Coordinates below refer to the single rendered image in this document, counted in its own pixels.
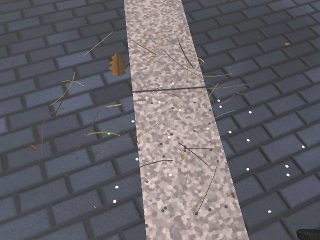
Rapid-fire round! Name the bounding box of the robot right hand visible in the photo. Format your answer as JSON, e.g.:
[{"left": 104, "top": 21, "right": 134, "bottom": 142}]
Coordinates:
[{"left": 296, "top": 229, "right": 320, "bottom": 240}]

